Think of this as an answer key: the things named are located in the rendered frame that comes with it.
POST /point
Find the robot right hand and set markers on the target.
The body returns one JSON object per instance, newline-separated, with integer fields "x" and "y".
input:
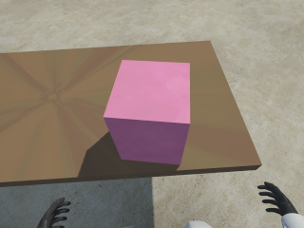
{"x": 279, "y": 199}

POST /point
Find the right robot forearm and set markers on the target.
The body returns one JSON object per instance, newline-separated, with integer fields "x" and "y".
{"x": 292, "y": 220}

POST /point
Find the carton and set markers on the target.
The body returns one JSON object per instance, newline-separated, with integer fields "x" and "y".
{"x": 148, "y": 111}

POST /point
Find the table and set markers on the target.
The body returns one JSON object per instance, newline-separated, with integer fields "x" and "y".
{"x": 52, "y": 106}

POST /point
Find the robot left hand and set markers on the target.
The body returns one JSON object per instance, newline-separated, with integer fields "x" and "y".
{"x": 49, "y": 218}

